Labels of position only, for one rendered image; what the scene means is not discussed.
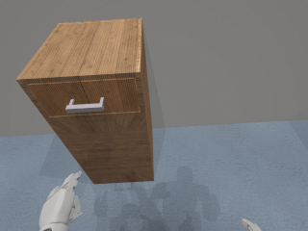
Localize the drawer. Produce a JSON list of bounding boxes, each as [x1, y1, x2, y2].
[[27, 77, 140, 116]]

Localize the right robot hand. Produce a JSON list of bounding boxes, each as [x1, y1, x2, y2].
[[241, 218, 262, 231]]

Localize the cabinet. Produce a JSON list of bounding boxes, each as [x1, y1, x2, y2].
[[15, 18, 154, 185]]

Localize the left robot hand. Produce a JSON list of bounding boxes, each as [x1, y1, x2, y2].
[[38, 170, 83, 229]]

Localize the handle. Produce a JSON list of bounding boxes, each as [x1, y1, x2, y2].
[[65, 97, 105, 114]]

